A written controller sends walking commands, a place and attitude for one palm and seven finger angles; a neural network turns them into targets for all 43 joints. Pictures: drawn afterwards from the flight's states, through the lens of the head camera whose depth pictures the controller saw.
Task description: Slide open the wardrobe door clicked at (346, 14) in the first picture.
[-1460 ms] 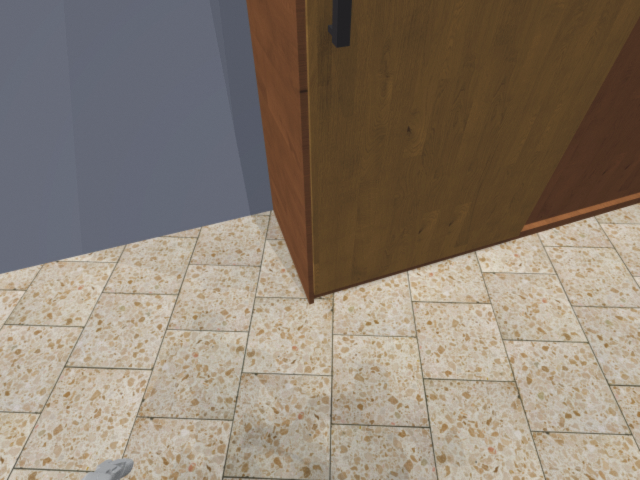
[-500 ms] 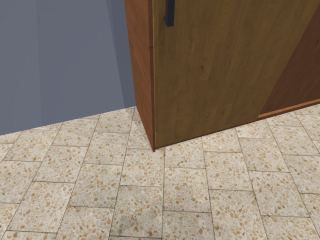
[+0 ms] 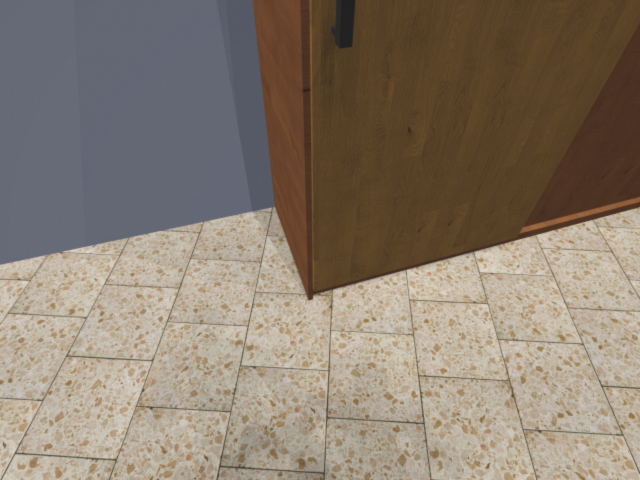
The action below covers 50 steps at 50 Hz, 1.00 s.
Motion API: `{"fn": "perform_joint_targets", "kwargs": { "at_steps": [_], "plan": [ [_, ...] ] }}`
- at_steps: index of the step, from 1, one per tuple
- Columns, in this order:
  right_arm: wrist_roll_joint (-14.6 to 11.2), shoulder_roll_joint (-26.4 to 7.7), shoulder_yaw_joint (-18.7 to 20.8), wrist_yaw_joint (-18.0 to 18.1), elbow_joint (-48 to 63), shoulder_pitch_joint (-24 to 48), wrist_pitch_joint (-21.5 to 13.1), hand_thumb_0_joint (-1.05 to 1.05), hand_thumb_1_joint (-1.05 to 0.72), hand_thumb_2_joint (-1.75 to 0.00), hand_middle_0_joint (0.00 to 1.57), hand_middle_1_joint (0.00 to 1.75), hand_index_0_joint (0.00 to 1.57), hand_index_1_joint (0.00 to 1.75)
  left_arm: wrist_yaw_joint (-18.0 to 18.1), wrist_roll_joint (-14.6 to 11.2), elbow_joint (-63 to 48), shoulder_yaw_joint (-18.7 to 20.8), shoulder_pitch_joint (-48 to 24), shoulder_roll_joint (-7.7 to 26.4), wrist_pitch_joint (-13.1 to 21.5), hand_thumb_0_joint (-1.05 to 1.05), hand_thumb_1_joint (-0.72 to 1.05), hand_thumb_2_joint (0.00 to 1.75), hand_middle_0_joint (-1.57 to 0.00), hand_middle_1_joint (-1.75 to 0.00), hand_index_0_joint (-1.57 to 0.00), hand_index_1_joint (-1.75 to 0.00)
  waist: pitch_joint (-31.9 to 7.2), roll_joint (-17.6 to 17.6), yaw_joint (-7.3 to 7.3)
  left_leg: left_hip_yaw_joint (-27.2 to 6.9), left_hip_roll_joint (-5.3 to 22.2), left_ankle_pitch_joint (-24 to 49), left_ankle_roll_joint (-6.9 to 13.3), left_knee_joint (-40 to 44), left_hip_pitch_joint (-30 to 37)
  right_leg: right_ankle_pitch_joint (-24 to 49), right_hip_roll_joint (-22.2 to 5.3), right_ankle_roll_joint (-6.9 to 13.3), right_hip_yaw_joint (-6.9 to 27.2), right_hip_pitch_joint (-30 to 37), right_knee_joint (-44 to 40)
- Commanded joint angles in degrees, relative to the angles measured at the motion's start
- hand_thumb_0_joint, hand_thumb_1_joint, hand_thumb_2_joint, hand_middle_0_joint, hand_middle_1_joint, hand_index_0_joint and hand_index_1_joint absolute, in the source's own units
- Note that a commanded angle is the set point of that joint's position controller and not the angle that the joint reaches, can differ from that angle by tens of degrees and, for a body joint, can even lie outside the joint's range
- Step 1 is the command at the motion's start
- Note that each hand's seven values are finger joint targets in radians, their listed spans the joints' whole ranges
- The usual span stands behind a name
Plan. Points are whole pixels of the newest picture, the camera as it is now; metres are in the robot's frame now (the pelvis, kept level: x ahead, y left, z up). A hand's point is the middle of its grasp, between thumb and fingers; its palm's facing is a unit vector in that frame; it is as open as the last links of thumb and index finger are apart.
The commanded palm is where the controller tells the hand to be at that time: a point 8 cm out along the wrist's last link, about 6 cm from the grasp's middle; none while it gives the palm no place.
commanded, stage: walk to a spot facing it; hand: left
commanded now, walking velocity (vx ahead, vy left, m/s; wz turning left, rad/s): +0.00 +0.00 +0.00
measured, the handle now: out of the picture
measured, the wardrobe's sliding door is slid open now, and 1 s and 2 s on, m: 0.00 0.00 0.00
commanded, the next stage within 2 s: none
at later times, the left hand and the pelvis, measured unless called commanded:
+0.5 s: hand out of the picture +0.07 +0.18 -0.18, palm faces -0.15 -0.95 -0.27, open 7.4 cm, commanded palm none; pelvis -0.02 -0.02 -0.03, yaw -10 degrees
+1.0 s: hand out of the picture +0.10 +0.21 -0.18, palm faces -0.34 -0.91 -0.24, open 7.4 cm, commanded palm none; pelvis -0.04 +0.03 -0.01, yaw -25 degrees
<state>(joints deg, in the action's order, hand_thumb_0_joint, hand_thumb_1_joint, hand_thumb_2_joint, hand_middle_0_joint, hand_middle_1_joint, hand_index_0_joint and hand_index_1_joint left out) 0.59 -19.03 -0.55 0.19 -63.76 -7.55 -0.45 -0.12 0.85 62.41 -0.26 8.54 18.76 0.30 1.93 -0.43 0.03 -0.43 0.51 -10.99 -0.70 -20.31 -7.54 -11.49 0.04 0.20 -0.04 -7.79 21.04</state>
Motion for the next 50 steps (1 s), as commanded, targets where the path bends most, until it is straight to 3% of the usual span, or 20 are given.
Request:
{"fn": "perform_joint_targets", "kwargs": {
  "at_steps": [1,6,9,13,17,19,21,22,23,24,25,27,29,31,42,46,47,48,49,50],
  "plan": [
    [-0.08,-11.41,2.12,0.9,3.29,2.41,-1.6,0.0,-0.9,-0.9,0.2,0.3,0.2,0.3,0.7,-0.22,-3.45,2.35,-2.04,11.73,1.27,0.0,0.9,0.9,-0.2,-0.3,-0.2,-0.3,-3.75,0.86,0.18,-5.35,5.99,7.72,1.89,2.96,1.05,6.8,-6.9,1.29,5.86,0.11,-3.75],
    [0.06,-11.41,2.27,1.15,3.39,2.33,-1.58,0.0,-0.9,-0.9,0.2,0.3,0.2,0.3,0.63,-0.19,-3.7,2.52,-2.37,11.56,0.94,0.0,0.9,0.9,-0.2,-0.3,-0.2,-0.3,-3.53,0.37,0.03,-4.29,6.45,8.63,1.71,2.38,2.22,9.2,-6.49,1.51,6.42,-1.0,-2.98],
    [0.15,-5.04,1.62,1.54,3.69,-1.37,-0.35,0.0,-0.9,-0.9,0.2,0.3,0.2,0.3,0.93,-0.17,-3.97,2.0,0.86,5.9,-0.9,0.0,0.9,0.9,-0.2,-0.3,-0.2,-0.3,-3.36,0.65,-0.26,-1.17,6.75,9.12,0.62,-1.31,1.89,13.63,-6.09,0.94,7.51,-3.52,0.79],
    [0.22,-5.97,3.22,2.05,6.81,-2.52,0.58,0.0,-0.9,-0.9,0.2,0.3,0.2,0.3,0.63,0.19,-7.01,3.19,2.04,6.02,-2.12,0.0,0.9,0.9,-0.2,-0.3,-0.2,-0.3,-3.6,0.19,-0.37,-0.18,8.63,7.99,1.36,-4.22,0.78,14.87,-4.41,1.16,8.24,-7.52,6.95],
    [0.36,-6.93,4.6,2.17,9.82,-1.7,0.87,0.0,-0.9,-0.9,0.2,0.3,0.2,0.3,-0.04,0.32,-9.88,3.88,3.18,4.48,-2.67,0.0,0.9,0.9,-0.2,-0.3,-0.2,-0.3,-3.04,-4.08,0.06,-2.5,12.99,3.61,3.87,-3.34,-1.34,8.25,-1.12,0.63,6.72,-12.53,15.53],
    [0.45,-7.01,5.2,2.11,10.89,-0.71,0.52,0.0,-0.9,-0.9,0.2,0.3,0.2,0.3,-0.44,0.37,-10.99,4.18,4.03,2.64,-3.0,0.0,0.9,0.9,-0.2,-0.3,-0.2,-0.3,-2.44,-9.96,0.73,-5.11,18.25,7.86,7.52,-0.93,-3.35,-7.72,0.54,-0.43,2.26,-13.72,24.49],
    [0.67,-6.58,5.52,1.99,12.15,0.8,0.43,0.0,-0.9,-0.9,0.2,0.3,0.2,0.3,-0.82,0.37,-11.63,4.65,5.86,1.28,-3.09,0.0,0.9,0.9,-0.2,-0.3,-0.2,-0.3,-1.95,-10.49,1.76,-2.51,19.57,12.22,8.54,-3.71,-6.35,-14.3,-1.3,-0.59,0.32,-10.68,24.64],
    [0.65,-6.38,5.62,1.98,12.59,1.75,0.56,0.0,-0.9,-0.9,0.2,0.3,0.2,0.3,-0.94,0.5,-11.27,4.98,8.33,1.49,-2.77,0.0,0.9,0.9,-0.2,-0.3,-0.2,-0.3,-2.68,-7.12,3.31,-0.08,18.09,11.87,6.72,-9.21,-8.89,-9.88,-1.63,-0.17,0.71,-6.22,19.08],
    [0.54,-5.18,5.61,1.84,13.1,2.27,0.94,0.0,-0.9,-0.9,0.2,0.3,0.2,0.3,-0.85,0.88,-10.59,5.6,11.51,2.83,-2.19,0.0,0.9,0.9,-0.2,-0.3,-0.2,-0.3,-2.28,0.61,4.89,4.86,12.78,5.15,2.74,-20.15,-13.27,3.22,-3.86,0.89,4.91,-2.34,9.14],
    [0.17,-0.08,4.84,1.5,14.94,0.29,1.17,0.0,-0.9,-0.9,0.2,0.3,0.2,0.3,0.09,1.59,-11.02,6.73,12.36,9.2,-1.24,0.0,0.9,0.9,-0.2,-0.3,-0.2,-0.3,-2.74,20.55,3.85,9.68,2.49,-17.24,-2.36,-36.05,-25.56,16.49,-18.01,6.14,28.74,1.73,-0.75],
    [0.26,-1.57,4.85,1.86,15.42,2.75,1.85,0.0,-0.9,-0.9,0.2,0.3,0.2,0.3,0.8,0.38,-11.17,6.73,14.21,8.79,-1.33,0.0,0.9,0.9,-0.2,-0.3,-0.2,-0.3,-2.9,17.3,5.58,0.3,1.35,-22.13,-1.87,-43.03,-23.79,16.84,-19.16,8.09,33.82,-3.61,-5.72],
    [0.23,-1.52,5.25,1.55,14.22,1.27,1.92,0.0,-0.9,-0.9,0.2,0.3,0.2,0.3,1.19,0.31,-12.77,6.35,7.06,6.12,-1.5,0.0,0.9,0.9,-0.2,-0.3,-0.2,-0.3,-0.61,8.17,1.62,-2.77,3.66,-14.73,-1.67,-47.09,-25.0,7.23,-15.68,10.34,29.0,-5.65,-4.48],
    [0.58,-0.44,5.23,1.23,13.16,-0.15,1.87,0.0,-0.9,-0.9,0.2,0.3,0.2,0.3,1.0,0.22,-13.69,5.97,5.35,4.19,-1.11,0.0,0.9,0.9,-0.2,-0.3,-0.2,-0.3,-2.37,6.6,0.71,-1.64,3.59,-10.07,-2.53,-45.7,-22.95,7.04,-12.03,9.36,23.26,-5.42,-3.65],
    [0.59,-0.06,5.15,1.38,12.99,-0.68,1.87,0.0,-0.9,-0.9,0.2,0.3,0.2,0.3,0.97,0.21,-13.42,6.18,6.68,3.97,-0.94,0.0,0.9,0.9,-0.2,-0.3,-0.2,-0.3,-4.81,6.23,1.11,-1.27,3.02,-9.58,-3.03,-43.41,-22.99,8.98,-11.03,9.25,22.45,-1.94,-2.85],
    [-0.21,0.45,4.9,1.93,15.45,0.72,1.28,0.0,-0.9,-0.9,0.2,0.3,0.2,0.3,0.55,0.84,-13.41,7.19,8.23,5.41,-2.0,0.0,0.9,0.9,-0.2,-0.3,-0.2,-0.3,-6.13,9.17,2.72,-1.01,0.02,-13.94,-2.05,-24.34,-16.22,6.92,-8.49,9.59,29.5,-1.56,-3.34],
    [-0.72,-0.01,4.96,2.46,14.14,-7.42,0.47,0.0,-0.9,-0.9,0.2,0.3,0.2,0.3,0.47,0.7,-14.8,7.37,3.33,6.08,-2.82,0.0,0.9,0.9,-0.2,-0.3,-0.2,-0.3,-7.33,9.36,-1.04,-0.39,-1.93,-8.06,0.07,-6.27,-1.52,3.6,-5.7,5.73,29.6,-10.25,-2.12],
    [-0.71,-1.12,5.2,2.76,13.6,-9.96,0.06,0.0,-0.9,-0.9,0.2,0.3,0.2,0.3,0.31,0.44,-15.37,7.01,2.49,4.76,-2.93,0.0,0.9,0.9,-0.2,-0.3,-0.2,-0.3,-6.99,7.0,-2.3,-2.04,0.58,-5.95,1.16,-0.19,6.88,-2.62,-1.82,2.87,26.19,-17.77,1.11],
    [0.1,-5.8,5.84,3.05,13.97,-10.74,-0.28,0.0,-0.9,-0.9,0.2,0.3,0.2,0.3,-0.27,0.01,-16.48,6.57,2.65,1.32,-3.21,0.0,0.9,0.9,-0.2,-0.3,-0.2,-0.3,-5.47,-7.06,-2.94,-15.27,12.56,-14.85,4.65,8.06,11.62,-13.01,5.0,0.03,17.95,-29.18,11.44],
    [0.46,-9.18,6.24,3.06,16.01,-6.66,0.1,0.0,-0.9,-0.9,0.2,0.3,0.2,0.3,-0.71,0.33,-17.19,6.91,3.26,0.7,-3.13,0.0,0.9,0.9,-0.2,-0.3,-0.2,-0.3,-2.17,-16.05,-1.1,-24.58,25.86,-14.69,8.49,11.36,3.9,-18.58,6.88,-2.67,6.91,-32.03,29.53],
    [0.5,-7.0,5.65,3.02,16.82,-2.56,-0.01,0.0,-0.9,-0.9,0.2,0.3,0.2,0.3,-0.96,1.25,-16.01,7.78,1.96,3.64,-3.4,0.0,0.9,0.9,-0.2,-0.3,-0.2,-0.3,0.57,-11.23,-0.5,-23.21,25.44,-10.04,9.24,11.09,-5.62,-15.86,2.79,-3.48,7.81,-28.82,38.94]
  ]
}}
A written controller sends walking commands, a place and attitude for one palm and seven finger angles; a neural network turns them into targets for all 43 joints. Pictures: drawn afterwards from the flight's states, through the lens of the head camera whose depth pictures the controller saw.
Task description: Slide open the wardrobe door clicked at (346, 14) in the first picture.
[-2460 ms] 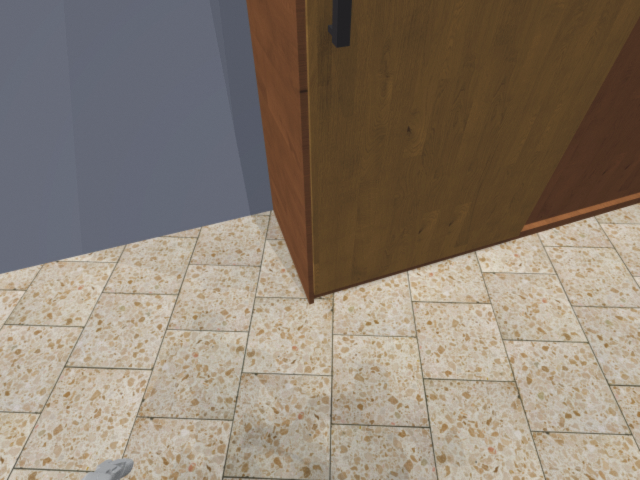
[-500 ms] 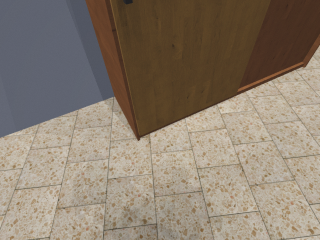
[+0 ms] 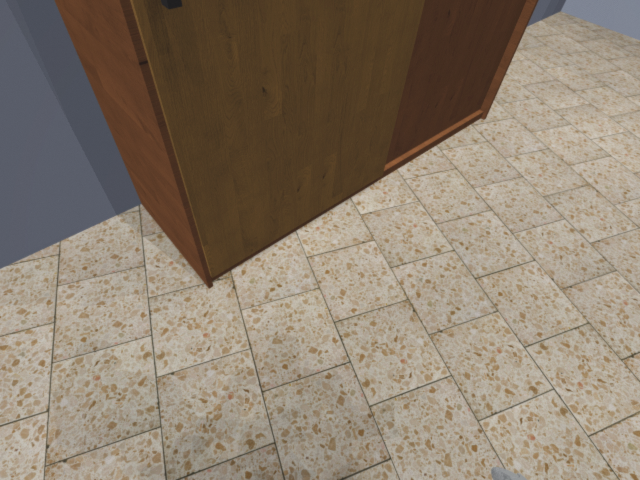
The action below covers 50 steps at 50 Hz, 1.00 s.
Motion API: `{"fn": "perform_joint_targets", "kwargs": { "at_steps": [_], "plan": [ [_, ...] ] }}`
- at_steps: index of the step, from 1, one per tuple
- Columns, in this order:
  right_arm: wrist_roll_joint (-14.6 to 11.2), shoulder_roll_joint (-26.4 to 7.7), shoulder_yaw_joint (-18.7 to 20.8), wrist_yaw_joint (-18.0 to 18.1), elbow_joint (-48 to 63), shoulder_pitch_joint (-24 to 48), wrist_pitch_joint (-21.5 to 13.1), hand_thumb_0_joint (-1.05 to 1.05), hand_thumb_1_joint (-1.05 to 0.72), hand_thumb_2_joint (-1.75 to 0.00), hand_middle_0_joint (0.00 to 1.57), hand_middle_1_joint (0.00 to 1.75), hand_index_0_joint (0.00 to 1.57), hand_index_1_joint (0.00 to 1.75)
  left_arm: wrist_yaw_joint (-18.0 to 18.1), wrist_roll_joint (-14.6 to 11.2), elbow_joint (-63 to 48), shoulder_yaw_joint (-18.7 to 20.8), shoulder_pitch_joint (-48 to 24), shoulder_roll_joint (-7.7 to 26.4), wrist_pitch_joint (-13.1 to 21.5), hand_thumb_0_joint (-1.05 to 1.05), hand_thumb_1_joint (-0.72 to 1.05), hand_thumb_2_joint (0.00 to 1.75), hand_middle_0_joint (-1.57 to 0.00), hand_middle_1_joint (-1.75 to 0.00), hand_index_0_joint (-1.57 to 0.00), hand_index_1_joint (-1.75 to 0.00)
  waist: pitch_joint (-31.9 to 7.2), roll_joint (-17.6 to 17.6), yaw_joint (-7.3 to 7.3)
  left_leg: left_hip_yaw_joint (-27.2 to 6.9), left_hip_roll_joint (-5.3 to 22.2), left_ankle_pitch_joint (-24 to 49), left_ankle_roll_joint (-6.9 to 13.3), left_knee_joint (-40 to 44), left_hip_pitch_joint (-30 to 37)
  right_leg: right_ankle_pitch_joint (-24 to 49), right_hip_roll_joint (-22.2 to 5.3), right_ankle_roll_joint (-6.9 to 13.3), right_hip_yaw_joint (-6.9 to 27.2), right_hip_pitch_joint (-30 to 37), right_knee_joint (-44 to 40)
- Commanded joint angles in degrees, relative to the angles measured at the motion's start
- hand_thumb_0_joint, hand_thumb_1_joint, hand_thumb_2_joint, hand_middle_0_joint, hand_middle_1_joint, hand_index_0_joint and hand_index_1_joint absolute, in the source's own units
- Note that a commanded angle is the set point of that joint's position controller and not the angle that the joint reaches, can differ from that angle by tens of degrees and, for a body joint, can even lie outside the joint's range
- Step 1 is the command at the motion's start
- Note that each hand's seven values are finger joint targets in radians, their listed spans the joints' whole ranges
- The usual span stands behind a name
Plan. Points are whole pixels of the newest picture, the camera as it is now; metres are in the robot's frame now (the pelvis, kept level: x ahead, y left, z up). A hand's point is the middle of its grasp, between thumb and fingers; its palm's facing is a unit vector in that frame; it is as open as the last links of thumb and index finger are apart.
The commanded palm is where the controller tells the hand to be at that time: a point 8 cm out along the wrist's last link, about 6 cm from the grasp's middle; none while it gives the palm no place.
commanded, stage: walk to a spot facing it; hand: left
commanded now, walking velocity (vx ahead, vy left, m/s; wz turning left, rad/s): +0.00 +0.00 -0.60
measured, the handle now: out of the picture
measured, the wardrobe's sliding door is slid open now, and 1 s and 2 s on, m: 0.00 0.00 0.00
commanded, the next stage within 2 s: turn to face it in 1.54 s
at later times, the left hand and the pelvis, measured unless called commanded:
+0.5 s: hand (249, 453) +0.18 +0.11 -0.15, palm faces -0.33 -0.91 -0.23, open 7.4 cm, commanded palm none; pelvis +0.00 -0.03 -0.01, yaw -19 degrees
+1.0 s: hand (252, 386) +0.28 +0.13 -0.18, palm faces -0.49 -0.85 -0.16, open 7.4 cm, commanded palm none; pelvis +0.17 -0.04 +0.00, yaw -35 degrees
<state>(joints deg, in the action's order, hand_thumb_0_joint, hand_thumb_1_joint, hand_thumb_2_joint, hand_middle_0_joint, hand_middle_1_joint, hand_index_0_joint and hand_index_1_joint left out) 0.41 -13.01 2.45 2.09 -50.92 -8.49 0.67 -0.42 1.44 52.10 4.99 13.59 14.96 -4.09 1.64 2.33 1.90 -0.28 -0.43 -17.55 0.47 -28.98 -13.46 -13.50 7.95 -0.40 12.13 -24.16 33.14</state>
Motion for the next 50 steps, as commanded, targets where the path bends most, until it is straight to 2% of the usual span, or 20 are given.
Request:
{"fn": "perform_joint_targets", "kwargs": {
  "at_steps": [1,4,7,11,17,19,20,21,22,24,27,34,38,39,41,42,43,44,46,50],
  "plan": [
    [0.94,-10.0,1.67,1.08,4.8,1.8,-1.3,0.0,-0.9,-0.9,0.2,0.3,0.2,0.3,-1.23,0.85,-4.41,3.12,-1.39,7.51,0.87,0.0,0.9,0.9,-0.2,-0.3,-0.2,-0.3,2.18,-9.56,0.25,-15.78,21.32,0.83,7.36,17.79,-3.89,-9.86,-5.8,-3.21,-5.4,-9.09,33.11],
    [1.02,-8.63,1.15,0.91,4.75,2.1,-1.91,0.0,-0.9,-0.9,0.2,0.3,0.2,0.3,-2.09,0.47,-3.35,1.96,1.09,4.64,0.47,0.0,0.9,0.9,-0.2,-0.3,-0.2,-0.3,0.76,-10.07,0.94,-3.98,14.78,11.41,6.42,13.43,0.91,-6.52,-6.94,-4.09,-9.51,-10.37,36.73],
    [0.92,-8.89,1.8,0.83,2.25,-5.98,-1.97,0.0,-0.9,-0.9,0.2,0.3,0.2,0.3,-2.1,0.06,-4.71,1.02,-4.56,3.47,0.84,0.0,0.9,0.9,-0.2,-0.3,-0.2,-0.3,0.12,-10.28,-3.02,-2.69,16.5,24.04,7.6,10.5,9.97,-8.46,-8.42,-4.61,-12.02,-12.51,29.42],
    [1.04,-10.13,2.49,0.56,0.61,-8.86,-1.77,0.0,-0.9,-0.9,0.2,0.3,0.2,0.3,-2.15,-0.2,-5.43,0.44,-7.91,2.42,0.63,0.0,0.9,0.9,-0.2,-0.3,-0.2,-0.3,-0.11,-12.03,-4.26,0.18,18.98,28.23,8.07,9.35,10.57,-10.05,-10.45,-4.32,-14.0,-7.81,20.56],
    [1.61,-11.62,3.05,-0.38,-1.42,-10.32,-1.95,0.0,-0.9,-0.9,0.2,0.3,0.2,0.3,-3.18,0.14,-5.98,0.05,-10.78,1.64,1.62,0.0,0.9,0.9,-0.2,-0.3,-0.2,-0.3,-0.22,-14.43,-5.19,1.26,22.17,2.47,6.41,11.01,6.22,-14.1,-9.69,-1.72,-18.18,1.04,7.55],
    [1.57,-11.25,2.86,-0.57,-1.93,-9.92,-2.0,0.0,-0.9,-0.9,0.2,0.3,0.2,0.3,-3.02,0.22,-4.24,0.43,-5.46,1.91,2.6,0.0,0.9,0.9,-0.2,-0.3,-0.2,-0.3,-2.93,-10.19,-2.06,5.12,20.31,0.87,3.14,2.25,2.32,-7.63,-7.63,-0.18,-20.09,12.81,-4.55],
    [1.01,-9.8,2.41,-1.02,-1.65,-10.06,-2.04,0.0,-0.9,-0.9,0.2,0.3,0.2,0.3,-2.39,0.36,-2.09,1.09,0.56,4.98,3.36,0.0,0.9,0.9,-0.2,-0.3,-0.2,-0.3,-5.64,-3.45,0.76,10.05,17.67,-0.69,-0.26,-8.53,-7.06,-5.3,-10.97,2.15,-15.96,27.1,-10.86],
    [0.36,-5.1,0.96,-1.69,1.28,-7.95,-1.93,0.0,-0.9,-0.9,0.2,0.3,0.2,0.3,-1.26,0.52,-0.02,2.66,7.75,12.98,4.11,0.0,0.9,0.9,-0.2,-0.3,-0.2,-0.3,-8.25,16.86,4.42,15.24,9.62,-18.04,-4.08,-26.63,-26.04,-10.33,-27.04,8.71,7.09,40.75,-17.51],
    [1.36,-6.79,0.87,-1.72,4.92,0.76,-1.72,0.0,-0.9,-0.9,0.2,0.3,0.2,0.3,-0.2,-0.78,1.22,2.88,13.0,14.78,3.83,0.0,0.9,0.9,-0.2,-0.3,-0.2,-0.3,-4.82,13.24,7.58,7.4,7.76,-19.81,-4.25,-35.8,-33.01,-1.8,-32.77,12.94,17.21,36.24,-19.13],
    [1.19,-7.19,1.67,-2.03,4.45,2.92,-1.95,0.0,-0.9,-0.9,0.2,0.3,0.2,0.3,0.48,-0.64,0.45,2.27,7.53,11.66,4.71,0.0,0.9,0.9,-0.2,-0.3,-0.2,-0.3,1.12,7.7,4.45,2.15,10.41,-9.64,-3.64,-39.22,-33.1,-12.02,-28.7,13.31,14.22,26.66,-21.05],
    [1.7,-5.89,2.13,-2.75,0.86,-3.75,-1.64,0.0,-0.9,-0.9,0.2,0.3,0.2,0.3,0.47,-0.12,-1.22,0.8,0.56,7.44,5.99,0.0,0.9,0.9,-0.2,-0.3,-0.2,-0.3,3.18,5.29,-1.5,3.39,10.35,-1.05,-5.15,-33.19,-24.86,-4.08,-22.49,10.14,1.72,17.13,-21.3],
    [1.29,-4.26,1.99,-3.65,3.2,0.74,-2.4,0.0,-0.9,-0.9,0.2,0.3,0.2,0.3,0.35,-0.02,1.6,0.6,5.58,7.37,7.34,0.0,0.9,0.9,-0.2,-0.3,-0.2,-0.3,3.81,5.46,-0.4,4.92,8.07,5.34,-5.31,-20.91,-23.09,0.34,-19.75,9.91,1.19,17.1,-21.05],
    [0.78,-3.71,1.77,-3.6,4.2,2.36,-3.43,0.0,-0.9,-0.9,0.2,0.3,0.2,0.3,0.55,0.25,2.35,0.9,5.53,7.84,7.18,0.0,0.9,0.9,-0.2,-0.3,-0.2,-0.3,4.26,6.57,-0.53,5.27,6.22,3.38,-3.91,-11.4,-13.38,2.77,-20.25,9.39,2.78,13.6,-18.48],
    [0.73,-3.95,1.88,-3.37,3.73,1.21,-3.72,0.0,-0.9,-0.9,0.2,0.3,0.2,0.3,0.59,0.15,2.5,0.99,5.15,7.81,7.06,0.0,0.9,0.9,-0.2,-0.3,-0.2,-0.3,3.93,6.14,-1.29,5.69,5.32,3.42,-3.57,-8.4,-8.85,3.92,-19.71,8.92,3.0,12.08,-16.79],
    [0.97,-7.15,2.65,-1.94,-0.68,-12.05,-4.56,0.0,-0.9,-0.9,0.2,0.3,0.2,0.3,0.49,-0.22,2.32,1.34,3.11,6.79,6.98,0.0,0.9,0.9,-0.2,-0.3,-0.2,-0.3,-2.07,0.71,-7.32,5.47,4.39,4.84,-2.8,0.78,10.13,11.92,-14.52,6.17,-0.72,8.06,-0.85],
    [1.7,-13.5,4.18,-1.1,-3.03,-20.37,-4.87,0.0,-0.9,-0.9,0.2,0.3,0.2,0.3,-0.03,-0.78,1.84,1.09,5.29,2.72,6.63,0.0,0.9,0.9,-0.2,-0.3,-0.2,-0.3,-8.65,-14.3,-9.87,-7.89,16.31,-3.29,-0.23,4.9,22.1,-0.52,-7.85,3.7,-6.23,-0.38,16.32],
    [1.87,-17.11,4.19,-0.93,-3.62,-24.53,-4.68,0.0,-0.9,-0.9,0.2,0.3,0.2,0.3,-0.67,-1.0,0.46,0.33,7.0,0.19,6.52,0.0,0.9,0.9,-0.2,-0.3,-0.2,-0.3,-10.67,-25.95,-9.43,-26.05,29.27,-11.09,4.01,14.55,25.0,-19.68,-3.38,1.43,-11.69,-10.83,32.88],
    [1.48,-13.89,3.4,-0.55,-3.71,-20.18,-4.27,0.0,-0.9,-0.9,0.2,0.3,0.2,0.3,-0.41,-0.44,1.04,0.74,4.77,2.19,6.18,0.0,0.9,0.9,-0.2,-0.3,-0.2,-0.3,-8.61,-22.28,-8.82,-28.85,30.24,-22.24,3.88,19.22,17.68,-16.79,-6.68,2.22,-8.08,-11.83,40.27],
    [1.28,-7.6,1.9,-0.56,-1.81,-10.89,-4.67,0.0,-0.9,-0.9,0.2,0.3,0.2,0.3,-1.77,0.24,1.64,1.06,1.63,1.34,5.72,0.0,0.9,0.9,-0.2,-0.3,-0.2,-0.3,3.0,-12.36,-4.66,-16.95,25.15,-21.03,3.03,20.9,3.11,-6.9,-11.92,2.09,-9.96,-12.75,42.57],
    [0.96,-3.3,1.19,-0.14,-3.08,-9.55,-5.97,0.0,-0.9,-0.9,0.2,0.3,0.2,0.3,-2.26,0.67,3.16,1.0,5.53,-1.95,3.54,0.0,0.9,0.9,-0.2,-0.3,-0.2,-0.3,2.17,-9.31,-1.15,0.17,20.29,-5.73,1.82,19.87,-0.65,0.86,-13.49,0.27,-11.79,-10.06,39.88]
  ]
}}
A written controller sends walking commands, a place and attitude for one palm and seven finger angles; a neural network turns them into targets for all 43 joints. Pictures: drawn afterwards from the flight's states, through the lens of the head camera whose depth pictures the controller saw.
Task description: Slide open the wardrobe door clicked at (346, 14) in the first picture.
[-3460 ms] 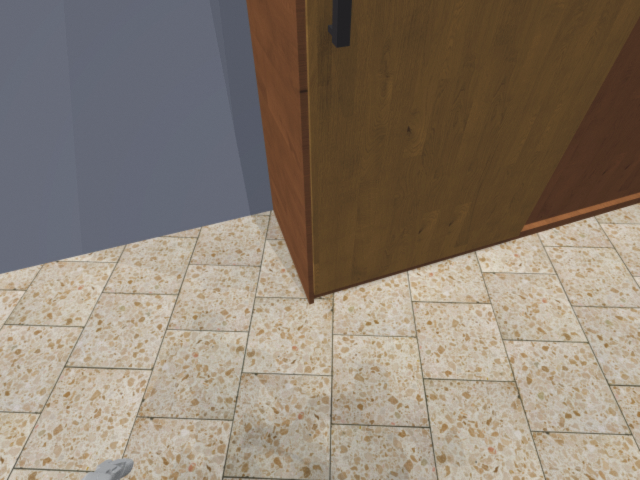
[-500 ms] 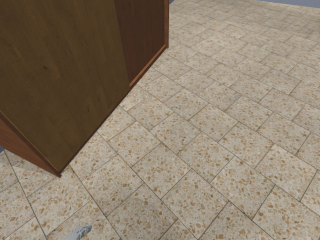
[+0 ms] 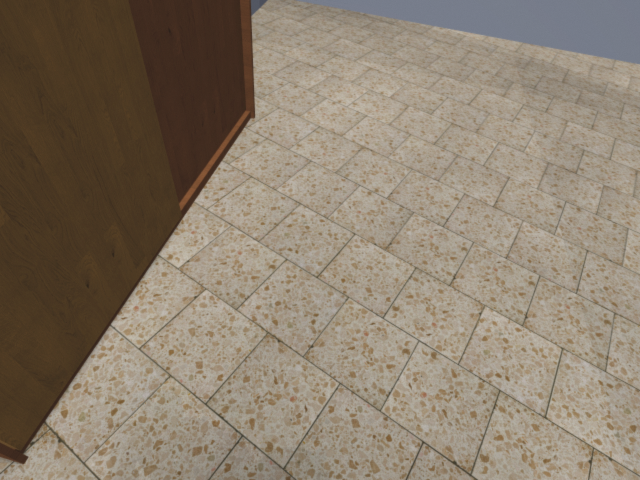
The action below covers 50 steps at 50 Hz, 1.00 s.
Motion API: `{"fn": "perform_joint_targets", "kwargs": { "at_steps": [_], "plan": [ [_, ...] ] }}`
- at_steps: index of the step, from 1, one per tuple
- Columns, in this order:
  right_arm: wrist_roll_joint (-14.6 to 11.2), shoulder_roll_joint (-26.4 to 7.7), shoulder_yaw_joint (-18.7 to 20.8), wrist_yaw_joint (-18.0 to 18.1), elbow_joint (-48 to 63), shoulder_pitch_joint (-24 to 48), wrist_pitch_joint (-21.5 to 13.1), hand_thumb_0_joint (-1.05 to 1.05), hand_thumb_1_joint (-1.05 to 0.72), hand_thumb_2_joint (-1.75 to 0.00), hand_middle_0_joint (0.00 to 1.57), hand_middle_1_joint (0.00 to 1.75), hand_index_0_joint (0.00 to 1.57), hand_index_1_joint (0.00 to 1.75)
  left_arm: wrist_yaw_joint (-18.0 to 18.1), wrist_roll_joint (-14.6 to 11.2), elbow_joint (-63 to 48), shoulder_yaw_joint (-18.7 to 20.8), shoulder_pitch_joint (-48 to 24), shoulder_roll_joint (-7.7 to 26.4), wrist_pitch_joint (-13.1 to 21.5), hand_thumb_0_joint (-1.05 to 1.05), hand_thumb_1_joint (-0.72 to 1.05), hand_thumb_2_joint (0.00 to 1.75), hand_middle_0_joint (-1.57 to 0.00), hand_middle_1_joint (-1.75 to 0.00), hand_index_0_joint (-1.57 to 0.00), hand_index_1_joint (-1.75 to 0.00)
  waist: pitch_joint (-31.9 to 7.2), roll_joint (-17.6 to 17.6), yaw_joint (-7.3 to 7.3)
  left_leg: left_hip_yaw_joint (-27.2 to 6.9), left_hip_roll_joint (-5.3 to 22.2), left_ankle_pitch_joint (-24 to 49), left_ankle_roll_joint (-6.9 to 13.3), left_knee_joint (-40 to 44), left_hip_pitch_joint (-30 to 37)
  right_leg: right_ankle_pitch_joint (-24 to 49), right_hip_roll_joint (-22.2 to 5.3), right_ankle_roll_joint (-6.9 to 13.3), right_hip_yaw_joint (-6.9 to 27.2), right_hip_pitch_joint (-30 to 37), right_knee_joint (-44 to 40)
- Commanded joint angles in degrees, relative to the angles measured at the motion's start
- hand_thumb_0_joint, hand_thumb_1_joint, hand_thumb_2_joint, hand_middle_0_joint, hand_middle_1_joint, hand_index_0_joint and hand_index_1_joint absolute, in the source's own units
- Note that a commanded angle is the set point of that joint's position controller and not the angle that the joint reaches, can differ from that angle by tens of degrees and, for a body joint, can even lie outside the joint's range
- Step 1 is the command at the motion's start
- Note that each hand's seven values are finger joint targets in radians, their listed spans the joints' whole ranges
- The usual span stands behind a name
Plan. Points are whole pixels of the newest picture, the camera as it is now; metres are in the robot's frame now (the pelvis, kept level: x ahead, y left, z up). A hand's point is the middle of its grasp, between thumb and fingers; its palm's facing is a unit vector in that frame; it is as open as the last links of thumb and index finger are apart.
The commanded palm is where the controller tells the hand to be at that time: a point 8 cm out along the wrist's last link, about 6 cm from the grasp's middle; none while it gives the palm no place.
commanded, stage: walk to a spot facing it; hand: left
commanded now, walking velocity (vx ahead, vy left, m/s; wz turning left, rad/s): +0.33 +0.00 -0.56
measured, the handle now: out of the picture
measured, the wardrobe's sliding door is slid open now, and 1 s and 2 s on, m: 0.00 0.00 0.00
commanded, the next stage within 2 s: turn to face it in 0.54 s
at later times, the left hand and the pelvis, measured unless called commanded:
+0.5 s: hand (293, 327) +0.40 +0.07 -0.17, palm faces -0.31 -0.93 -0.18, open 7.4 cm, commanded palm none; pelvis +0.20 -0.05 -0.03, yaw -16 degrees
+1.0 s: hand (265, 321) +0.42 +0.12 -0.19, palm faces -0.18 -0.97 -0.16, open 7.4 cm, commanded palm none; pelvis +0.35 -0.04 +0.00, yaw -14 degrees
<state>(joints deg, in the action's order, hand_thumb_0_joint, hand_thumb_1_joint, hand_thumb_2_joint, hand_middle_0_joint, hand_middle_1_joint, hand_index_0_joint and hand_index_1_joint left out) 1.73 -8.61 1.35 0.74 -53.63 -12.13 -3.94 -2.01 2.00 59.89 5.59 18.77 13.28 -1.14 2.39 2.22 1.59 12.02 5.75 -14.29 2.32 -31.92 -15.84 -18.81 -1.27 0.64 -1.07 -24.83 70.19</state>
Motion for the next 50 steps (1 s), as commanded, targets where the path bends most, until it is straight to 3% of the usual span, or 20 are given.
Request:
{"fn": "perform_joint_targets", "kwargs": {
  "at_steps": [1,7,14,18,20,21,22,23,24,27,30,34,39,42,43,44,45,46,48,50],
  "plan": [
    [-0.44,-7.45,2.38,1.26,-0.89,-6.4,-1.51,0.0,-0.9,-0.9,0.2,0.3,0.2,0.3,-0.69,0.14,-4.95,0.46,-0.13,-0.55,0.33,0.0,0.9,0.9,-0.2,-0.3,-0.2,-0.3,1.32,-9.13,-0.65,-10.52,14.19,-7.2,0.51,22.94,3.23,7.74,-4.75,-1.15,1.35,-11.21,2.05],
    [-0.68,-6.9,2.68,1.3,-3.54,-12.27,-1.88,0.0,-0.9,-0.9,0.2,0.3,0.2,0.3,-1.06,0.31,-7.84,0.39,-8.05,-1.3,-0.02,0.0,0.9,0.9,-0.2,-0.3,-0.2,-0.3,2.46,-6.45,-2.44,-4.65,15.17,6.2,2.5,22.19,13.66,11.96,-6.45,-2.72,-0.66,-19.61,-6.77],
    [0.18,-7.5,2.35,1.0,-6.32,-17.71,-0.98,0.0,-0.9,-0.9,0.2,0.3,0.2,0.3,-1.44,0.0,-11.36,-0.72,-20.71,-2.53,0.65,0.0,0.9,0.9,-0.2,-0.3,-0.2,-0.3,6.68,-7.67,-5.74,1.99,16.0,17.2,3.49,19.6,17.18,9.72,-4.99,-1.14,-5.49,-16.32,-24.1],
    [0.33,-9.44,3.01,0.86,-5.72,-16.89,-0.47,0.0,-0.9,-0.9,0.2,0.3,0.2,0.3,-1.18,-0.14,-10.96,-0.53,-18.59,-1.42,1.42,0.0,0.9,0.9,-0.2,-0.3,-0.2,-0.3,4.14,-8.79,-3.64,6.79,16.57,38.24,2.4,10.74,19.74,4.61,-0.44,2.11,-9.1,-7.71,-30.0],
    [-0.09,-11.56,3.5,0.68,-4.55,-14.76,-0.3,0.0,-0.9,-0.9,0.2,0.3,0.2,0.3,-0.75,0.07,-8.07,0.09,-8.0,0.97,2.45,0.0,0.9,0.9,-0.2,-0.3,-0.2,-0.3,-3.77,-9.73,1.47,9.15,15.34,51.57,0.26,-5.35,19.11,3.62,3.62,4.31,-11.67,7.69,-35.22],
    [-0.64,-11.66,3.32,0.07,-3.54,-13.92,-0.18,0.0,-0.9,-0.9,0.2,0.3,0.2,0.3,-0.43,0.14,-5.67,1.01,0.33,4.43,3.31,0.0,0.9,0.9,-0.2,-0.3,-0.2,-0.3,-9.51,-6.26,5.69,9.57,13.84,44.51,-2.13,-18.76,8.96,9.44,2.51,5.53,-9.73,24.93,-39.38],
    [-1.48,-7.98,2.68,-0.61,-1.33,-14.45,-0.13,0.0,-0.9,-0.9,0.2,0.3,0.2,0.3,0.54,-0.02,-4.26,2.37,7.7,11.36,3.87,0.0,0.9,0.9,-0.2,-0.3,-0.2,-0.3,-16.83,5.34,8.07,7.64,6.48,1.51,-4.89,-35.97,-10.53,15.56,-13.18,10.66,13.08,42.74,-41.3],
    [-1.55,-6.03,2.45,0.01,1.24,-9.25,-0.32,0.0,-0.9,-0.9,0.2,0.3,0.2,0.3,1.18,-1.64,-3.11,2.92,10.43,15.87,3.71,0.0,0.9,0.9,-0.2,-0.3,-0.2,-0.3,-17.55,7.97,7.68,0.25,0.35,-21.53,-6.28,-51.1,-23.52,34.89,-23.31,16.39,31.21,46.15,-45.8],
    [-1.28,-6.98,2.71,0.39,1.9,-8.15,-0.45,0.0,-0.9,-0.9,0.2,0.3,0.2,0.3,1.73,-1.88,-4.6,2.72,7.09,15.11,3.55,0.0,0.9,0.9,-0.2,-0.3,-0.2,-0.3,-15.57,4.9,6.17,-7.84,2.78,-15.73,-5.5,-52.62,-24.42,34.6,-23.07,15.98,28.01,40.01,-47.65],
    [-0.18,-6.03,2.81,0.37,0.11,-6.92,1.49,0.0,-0.9,-0.9,0.2,0.3,0.2,0.3,2.45,-1.5,-7.71,0.6,-5.17,7.56,3.97,0.0,0.9,0.9,-0.2,-0.3,-0.2,-0.3,-4.07,-2.98,-0.71,-10.09,6.84,-5.83,-5.8,-44.79,-17.76,20.61,-16.46,11.74,16.0,15.17,-53.1],
    [0.24,-4.6,2.4,0.03,-1.34,-10.89,3.23,0.0,-0.9,-0.9,0.2,0.3,0.2,0.3,2.31,-0.69,-7.69,-0.15,-7.67,5.7,4.51,0.0,0.9,0.9,-0.2,-0.3,-0.2,-0.3,-2.56,2.55,-4.34,-8.67,5.46,-2.99,-6.6,-36.54,-12.98,17.98,-11.09,9.46,8.59,5.36,-55.25],
    [0.09,-3.96,1.96,-0.53,-0.36,-7.48,3.45,0.0,-0.9,-0.9,0.2,0.3,0.2,0.3,2.4,-0.74,-6.78,-0.63,-6.6,4.49,4.77,0.0,0.9,0.9,-0.2,-0.3,-0.2,-0.3,-2.8,3.8,-4.24,-8.17,3.67,1.15,-6.57,-26.14,-12.81,17.57,-9.51,9.51,6.62,6.41,-55.69],
    [-0.78,-3.22,0.89,-0.81,-0.24,-0.1,2.56,0.0,-0.9,-0.9,0.2,0.3,0.2,0.3,2.94,-0.84,-3.44,-1.86,-2.87,3.84,4.74,0.0,0.9,0.9,-0.2,-0.3,-0.2,-0.3,-2.51,4.36,-1.16,-7.95,0.48,1.23,-5.36,-10.32,-7.65,26.12,-11.82,8.07,4.78,13.24,-53.41],
    [-0.76,-4.43,0.91,-0.74,-1.46,-1.13,2.43,0.0,-0.9,-0.9,0.2,0.3,0.2,0.3,3.47,-1.03,-2.67,-1.85,-2.89,4.14,3.69,0.0,0.9,0.9,-0.2,-0.3,-0.2,-0.3,-0.99,2.88,-1.75,-7.8,-0.92,7.0,-4.67,-0.05,0.37,21.97,-11.78,4.95,1.33,12.74,-49.07],
    [-0.59,-6.01,1.12,-0.84,-2.15,-2.9,2.33,0.0,-0.9,-0.9,0.2,0.3,0.2,0.3,3.65,-1.16,-2.51,-1.91,-1.86,3.72,3.22,0.0,0.9,0.9,-0.2,-0.3,-0.2,-0.3,-1.59,-0.81,-2.08,-9.16,-0.37,13.54,-4.06,3.44,4.64,19.51,-10.62,3.19,-0.08,11.72,-44.41],
    [-0.31,-9.42,1.83,-0.8,-2.16,-4.5,2.27,0.0,-0.9,-0.9,0.2,0.3,0.2,0.3,3.7,-1.34,-2.63,-1.86,0.29,2.53,2.64,0.0,0.9,0.9,-0.2,-0.3,-0.2,-0.3,-3.38,-8.63,-2.15,-16.47,5.39,23.74,-1.43,5.6,8.94,10.79,-7.19,0.49,-3.34,7.77,-36.88],
    [-0.05,-13.16,2.45,-0.56,-1.59,-5.12,2.89,0.0,-0.9,-0.9,0.2,0.3,0.2,0.3,3.7,-1.67,-3.23,-2.18,2.09,0.67,2.22,0.0,0.9,0.9,-0.2,-0.3,-0.2,-0.3,-3.55,-16.99,-1.71,-25.81,13.52,30.24,3.89,8.78,10.96,-6.34,-2.55,-2.4,-7.11,2.19,-29.35],
    [-0.06,-13.27,2.54,0.15,-2.16,-6.44,3.22,0.0,-0.9,-0.9,0.2,0.3,0.2,0.3,3.91,-1.54,-3.91,-2.42,0.74,1.11,1.83,0.0,0.9,0.9,-0.2,-0.3,-0.2,-0.3,-6.29,-22.21,-3.18,-33.86,16.18,28.36,7.7,14.21,11.84,-17.94,-0.33,-3.51,-4.57,-0.8,-18.04],
    [-0.12,-12.58,2.59,0.56,-1.19,-3.88,3.72,0.0,-0.9,-0.9,0.2,0.3,0.2,0.3,3.61,-0.99,-4.62,-1.5,-3.33,2.73,1.46,0.0,0.9,0.9,-0.2,-0.3,-0.2,-0.3,-4.59,-13.92,-2.94,-33.32,14.51,18.86,9.08,14.84,7.29,-14.7,-2.69,-3.13,-0.17,-4.25,-8.22],
    [-0.21,-11.85,2.73,0.47,0.21,-1.04,3.68,0.0,-0.9,-0.9,0.2,0.3,0.2,0.3,3.12,-0.93,-5.06,-1.02,-4.44,2.03,1.34,0.0,0.9,0.9,-0.2,-0.3,-0.2,-0.3,-4.08,-8.49,-2.16,-28.42,11.09,13.7,7.67,15.51,3.05,-9.07,-3.43,-3.48,0.44,-3.24,-7.53]
  ]
}}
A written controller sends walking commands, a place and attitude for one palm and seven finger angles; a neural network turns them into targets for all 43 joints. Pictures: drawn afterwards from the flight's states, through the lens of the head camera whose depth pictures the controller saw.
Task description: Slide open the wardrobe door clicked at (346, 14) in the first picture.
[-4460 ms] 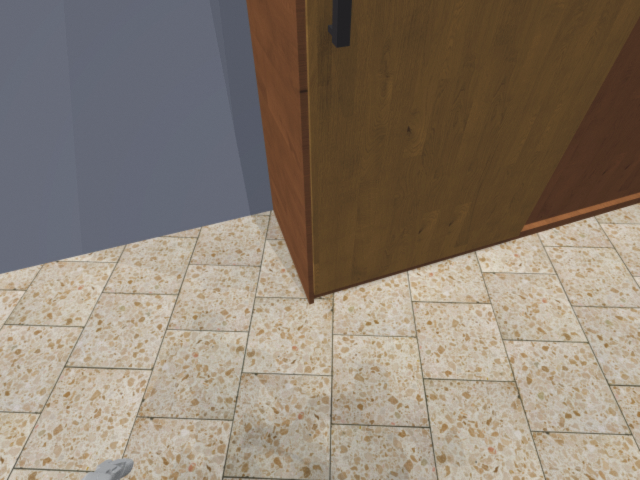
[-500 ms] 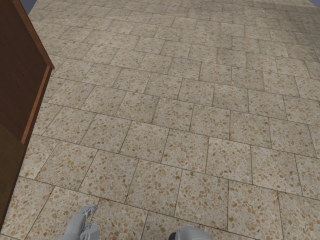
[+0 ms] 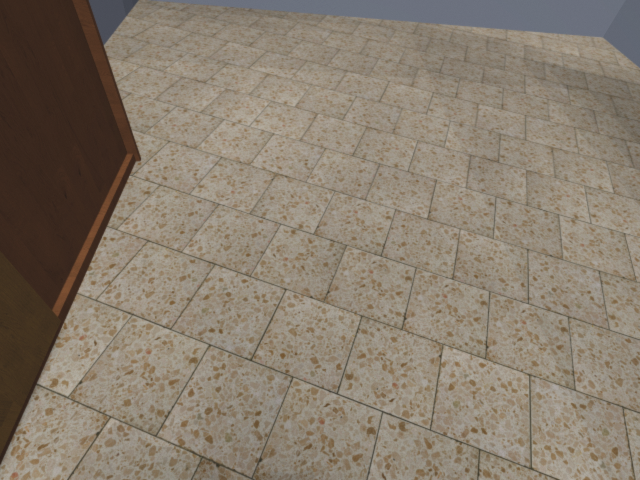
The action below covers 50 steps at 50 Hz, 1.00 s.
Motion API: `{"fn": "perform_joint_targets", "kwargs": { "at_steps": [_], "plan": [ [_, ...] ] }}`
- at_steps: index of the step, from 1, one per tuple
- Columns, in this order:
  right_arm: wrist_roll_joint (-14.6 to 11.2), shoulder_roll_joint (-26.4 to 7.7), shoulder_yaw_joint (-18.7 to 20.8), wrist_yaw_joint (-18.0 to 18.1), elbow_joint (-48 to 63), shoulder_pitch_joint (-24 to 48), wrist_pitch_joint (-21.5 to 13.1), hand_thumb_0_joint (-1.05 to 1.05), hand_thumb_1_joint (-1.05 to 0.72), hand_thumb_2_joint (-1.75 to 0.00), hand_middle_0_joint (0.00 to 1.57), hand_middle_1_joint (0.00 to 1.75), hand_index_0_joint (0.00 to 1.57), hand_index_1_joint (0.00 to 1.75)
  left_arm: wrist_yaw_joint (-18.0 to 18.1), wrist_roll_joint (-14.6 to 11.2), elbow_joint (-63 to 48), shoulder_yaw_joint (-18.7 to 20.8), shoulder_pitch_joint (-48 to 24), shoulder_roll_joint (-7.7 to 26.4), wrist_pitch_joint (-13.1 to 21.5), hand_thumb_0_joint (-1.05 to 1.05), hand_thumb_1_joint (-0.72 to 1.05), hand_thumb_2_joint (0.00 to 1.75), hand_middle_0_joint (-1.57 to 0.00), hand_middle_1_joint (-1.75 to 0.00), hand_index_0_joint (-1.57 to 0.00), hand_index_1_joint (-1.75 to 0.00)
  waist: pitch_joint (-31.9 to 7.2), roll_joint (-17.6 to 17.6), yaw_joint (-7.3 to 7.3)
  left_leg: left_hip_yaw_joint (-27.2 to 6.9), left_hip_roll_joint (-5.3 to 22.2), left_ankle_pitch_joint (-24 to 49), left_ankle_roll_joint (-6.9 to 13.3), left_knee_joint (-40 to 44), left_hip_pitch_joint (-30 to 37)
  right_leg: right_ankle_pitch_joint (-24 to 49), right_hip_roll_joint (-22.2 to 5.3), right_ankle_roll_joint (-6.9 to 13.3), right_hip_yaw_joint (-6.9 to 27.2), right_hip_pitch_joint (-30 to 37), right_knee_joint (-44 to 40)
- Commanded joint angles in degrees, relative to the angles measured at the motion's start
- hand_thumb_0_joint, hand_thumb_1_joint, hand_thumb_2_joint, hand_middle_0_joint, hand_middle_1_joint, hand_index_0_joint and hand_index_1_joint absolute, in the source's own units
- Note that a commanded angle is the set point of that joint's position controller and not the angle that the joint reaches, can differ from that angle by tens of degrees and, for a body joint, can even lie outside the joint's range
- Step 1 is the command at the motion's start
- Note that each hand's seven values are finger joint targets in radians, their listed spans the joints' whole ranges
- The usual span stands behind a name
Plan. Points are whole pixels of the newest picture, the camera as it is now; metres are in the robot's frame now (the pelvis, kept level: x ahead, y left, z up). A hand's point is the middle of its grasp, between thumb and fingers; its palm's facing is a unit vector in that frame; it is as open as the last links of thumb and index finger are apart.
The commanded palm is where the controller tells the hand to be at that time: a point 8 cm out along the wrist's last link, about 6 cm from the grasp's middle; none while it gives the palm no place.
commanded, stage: turn to face it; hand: left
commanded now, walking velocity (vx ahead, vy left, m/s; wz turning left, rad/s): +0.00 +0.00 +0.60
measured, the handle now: out of the picture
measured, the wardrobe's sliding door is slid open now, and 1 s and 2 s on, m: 0.00 0.00 0.00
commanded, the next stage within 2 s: none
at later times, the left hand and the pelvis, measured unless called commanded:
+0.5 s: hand out of the picture +0.07 +0.18 -0.14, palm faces +0.29 -0.91 -0.29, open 7.4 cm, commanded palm none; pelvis +0.01 -0.05 +0.00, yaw +17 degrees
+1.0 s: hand out of the picture -0.07 +0.23 -0.17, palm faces +0.59 -0.76 -0.27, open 7.4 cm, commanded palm none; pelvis +0.01 +0.01 +0.00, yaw +36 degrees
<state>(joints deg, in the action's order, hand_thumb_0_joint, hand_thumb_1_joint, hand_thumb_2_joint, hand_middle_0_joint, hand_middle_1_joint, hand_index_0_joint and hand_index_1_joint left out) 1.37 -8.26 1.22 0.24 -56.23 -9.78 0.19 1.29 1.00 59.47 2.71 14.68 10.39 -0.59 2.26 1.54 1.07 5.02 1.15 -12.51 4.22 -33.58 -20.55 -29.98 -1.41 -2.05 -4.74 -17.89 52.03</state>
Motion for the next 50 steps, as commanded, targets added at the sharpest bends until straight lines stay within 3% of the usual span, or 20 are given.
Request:
{"fn": "perform_joint_targets", "kwargs": {
  "at_steps": [1,4,13,16,18,19,20,21,22,25,33,37,38,39,40,41,42,44,46,50],
  "plan": [
    [0.21,-11.75,3.23,0.98,3.3,-3.02,-0.51,0.0,-0.9,-0.9,0.2,0.3,0.2,0.3,-0.2,0.18,-4.74,2.08,0.06,4.49,0.5,0.0,0.9,0.9,-0.2,-0.3,-0.2,-0.3,-4.8,-6.89,-1.53,-20.28,14.39,10.95,5.24,17.42,7.61,3.95,-3.26,-1.05,4.05,-9.73,10.16],
    [-0.01,-12.36,3.7,0.9,4.06,-3.26,-0.52,0.0,-0.9,-0.9,0.2,0.3,0.2,0.3,-0.26,0.2,-5.47,2.39,0.34,4.26,-0.07,0.0,0.9,0.9,-0.2,-0.3,-0.2,-0.3,-6.85,-7.25,-1.66,-19.71,12.73,9.63,5.04,17.58,9.07,6.26,-3.2,-1.87,3.87,-10.17,7.92],
    [0.28,-14.52,5.67,0.55,4.87,-5.03,0.73,0.0,-0.9,-0.9,0.2,0.3,0.2,0.3,0.03,-0.18,-9.88,2.68,-4.81,5.02,-0.66,0.0,0.9,0.9,-0.2,-0.3,-0.2,-0.3,-7.38,-10.83,-3.33,-27.28,11.05,8.92,5.91,15.41,9.12,4.0,-0.74,-2.28,4.69,-7.73,-2.55],
    [0.37,-15.28,6.16,0.32,5.91,-3.52,1.36,0.0,-0.9,-0.9,0.2,0.3,0.2,0.3,0.24,-0.58,-10.33,2.63,-2.66,5.49,-0.82,0.0,0.9,0.9,-0.2,-0.3,-0.2,-0.3,-7.56,-11.71,-2.17,-29.49,9.11,6.69,4.8,15.29,5.12,4.82,1.1,-1.39,4.33,-0.92,-10.38],
    [0.26,-14.88,6.49,0.02,7.06,-1.7,1.73,0.0,-0.9,-0.9,0.2,0.3,0.2,0.3,0.34,-0.72,-9.79,2.98,1.2,6.56,-0.75,0.0,0.9,0.9,-0.2,-0.3,-0.2,-0.3,-7.85,-10.7,-0.2,-28.7,6.28,2.9,2.1,14.95,0.51,9.65,1.95,-0.59,3.15,7.55,-20.66],
    [-0.07,-14.01,6.49,-0.18,7.6,-0.38,1.94,0.0,-0.9,-0.9,0.2,0.3,0.2,0.3,0.57,-0.6,-9.36,3.33,4.1,7.94,-0.6,0.0,0.9,0.9,-0.2,-0.3,-0.2,-0.3,-7.62,-9.1,1.37,-26.95,3.9,-1.8,-0.48,12.61,-4.8,13.28,0.18,0.33,3.78,14.52,-29.18],
    [-0.55,-10.58,6.26,-0.53,8.44,-0.92,2.2,0.0,-0.9,-0.9,0.2,0.3,0.2,0.3,0.96,0.22,-9.72,4.29,5.34,12.3,-0.19,0.0,0.9,0.9,-0.2,-0.3,-0.2,-0.3,-6.76,2.08,2.02,-19.63,-1.82,-11.01,-4.23,0.86,-15.02,5.24,-11.35,4.2,14.65,20.5,-37.53],
    [-0.22,-7.95,5.85,-0.43,9.84,-1.87,1.96,0.0,-0.9,-0.9,0.2,0.3,0.2,0.3,1.07,0.83,-11.58,4.37,1.35,16.41,-0.25,0.0,0.9,0.9,-0.2,-0.3,-0.2,-0.3,-3.38,16.28,1.29,-7.93,-7.44,-17.41,-7.46,-15.43,-22.13,0.91,-26.16,9.98,27.75,16.43,-42.55],
    [0.52,-11.31,6.38,-0.54,10.0,-1.83,2.17,0.0,-0.9,-0.9,0.2,0.3,0.2,0.3,1.35,0.26,-13.62,3.93,-3.84,15.96,-0.49,0.0,0.9,0.9,-0.2,-0.3,-0.2,-0.3,-3.13,9.91,-0.46,-9.41,-3.42,-17.5,-6.75,-25.66,-17.04,4.17,-28.27,11.49,24.51,6.47,-42.04],
    [0.3,-10.33,5.99,-1.69,7.51,-2.62,3.03,0.0,-0.9,-0.9,0.2,0.3,0.2,0.3,0.8,0.25,-14.04,2.2,-8.99,9.99,0.91,0.0,0.9,0.9,-0.2,-0.3,-0.2,-0.3,2.55,8.06,-3.79,-6.72,-0.17,-8.29,-7.72,-36.44,-15.88,24.0,-17.13,7.48,8.62,2.99,-35.53],
    [-0.2,-8.95,3.95,-2.2,9.93,6.2,2.85,0.0,-0.9,-0.9,0.2,0.3,0.2,0.3,0.64,0.77,-10.99,2.78,1.77,13.57,0.68,0.0,0.9,0.9,-0.2,-0.3,-0.2,-0.3,-1.12,11.6,1.64,0.45,0.5,-11.4,-8.9,-17.18,-10.69,47.91,-17.65,7.01,0.27,15.14,-27.44],
    [-0.51,-10.09,3.71,-1.96,9.91,4.39,1.99,0.0,-0.9,-0.9,0.2,0.3,0.2,0.3,0.39,0.7,-10.68,3.52,1.34,15.47,0.28,0.0,0.9,0.9,-0.2,-0.3,-0.2,-0.3,-4.19,13.22,0.75,3.77,-1.26,-8.79,-7.06,-3.15,-1.33,52.87,-18.38,5.55,-2.63,16.09,-20.93],
    [-0.27,-11.41,4.03,-1.79,9.46,1.5,1.7,0.0,-0.9,-0.9,0.2,0.3,0.2,0.3,0.23,0.33,-11.12,3.69,0.86,15.79,0.25,0.0,0.9,0.9,-0.2,-0.3,-0.2,-0.3,-5.92,11.6,-1.01,4.27,-1.98,-3.28,-6.46,2.98,4.29,52.82,-17.59,3.8,-4.68,14.44,-16.02],
    [0.01,-14.76,4.94,-1.67,8.31,-3.52,1.05,0.0,-0.9,-0.9,0.2,0.3,0.2,0.3,0.02,-0.17,-11.79,3.66,0.48,15.11,0.22,0.0,0.9,0.9,-0.2,-0.3,-0.2,-0.3,-9.98,5.1,-3.98,0.51,1.38,8.83,-4.61,9.19,16.7,47.06,-16.85,1.35,-5.75,7.16,-5.37],
    [0.27,-22.03,6.81,-1.31,7.88,-7.79,0.49,0.0,-0.9,-0.9,0.2,0.3,0.2,0.3,-0.64,-0.7,-14.24,2.99,0.24,11.05,0.18,0.0,0.9,0.9,-0.2,-0.3,-0.2,-0.3,-13.52,-14.64,-6.28,-20.69,18.02,33.91,3.47,8.23,30.75,9.85,-8.28,-3.2,-6.64,-12.52,8.9],
    [-0.84,-24.25,7.19,-0.97,6.3,-11.37,0.8,0.0,-0.9,-0.9,0.2,0.3,0.2,0.3,-0.33,-0.29,-16.15,2.0,-3.29,9.34,-0.21,0.0,0.9,0.9,-0.2,-0.3,-0.2,-0.3,-14.45,-17.4,-7.49,-25.1,24.28,50.44,9.12,8.02,29.96,-8.25,-6.3,-3.43,-0.48,-17.72,15.98],
    [-0.98,-22.94,6.71,-0.13,5.96,-11.41,0.64,0.0,-0.9,-0.9,0.2,0.3,0.2,0.3,0.49,-0.4,-15.92,2.21,-5.44,9.69,-1.01,0.0,0.9,0.9,-0.2,-0.3,-0.2,-0.3,-14.79,-17.33,-7.72,-24.32,23.12,47.61,9.42,7.4,26.44,-7.04,-7.18,-3.3,3.75,-17.22,18.28],
    [-0.17,-18.45,5.63,0.53,7.84,-3.57,0.48,0.0,-0.9,-0.9,0.2,0.3,0.2,0.3,-0.1,-0.36,-14.32,2.68,-6.87,9.47,-0.79,0.0,0.9,0.9,-0.2,-0.3,-0.2,-0.3,-7.11,-12.66,-5.0,-19.1,16.67,35.3,6.7,9.03,17.21,-0.32,-7.2,-3.55,4.35,-16.98,18.02],
    [-0.07,-16.61,4.76,0.46,8.95,0.06,0.06,0.0,-0.9,-0.9,0.2,0.3,0.2,0.3,-0.75,-0.08,-12.89,2.81,-4.32,9.08,-1.0,0.0,0.9,0.9,-0.2,-0.3,-0.2,-0.3,-5.63,-10.01,-2.58,-15.74,12.46,31.76,4.26,10.31,13.47,4.72,-5.98,-3.66,3.78,-13.89,15.3],
    [-0.22,-16.83,5.02,0.35,8.94,-0.08,-0.09,0.0,-0.9,-0.9,0.2,0.3,0.2,0.3,-0.84,-0.05,-12.89,2.65,-3.82,8.81,-1.27,0.0,0.9,0.9,-0.2,-0.3,-0.2,-0.3,-6.73,-9.64,-2.35,-17.2,11.63,27.79,5.03,11.35,14.86,6.86,-4.53,-4.35,3.81,-13.23,9.2]
  ]
}}
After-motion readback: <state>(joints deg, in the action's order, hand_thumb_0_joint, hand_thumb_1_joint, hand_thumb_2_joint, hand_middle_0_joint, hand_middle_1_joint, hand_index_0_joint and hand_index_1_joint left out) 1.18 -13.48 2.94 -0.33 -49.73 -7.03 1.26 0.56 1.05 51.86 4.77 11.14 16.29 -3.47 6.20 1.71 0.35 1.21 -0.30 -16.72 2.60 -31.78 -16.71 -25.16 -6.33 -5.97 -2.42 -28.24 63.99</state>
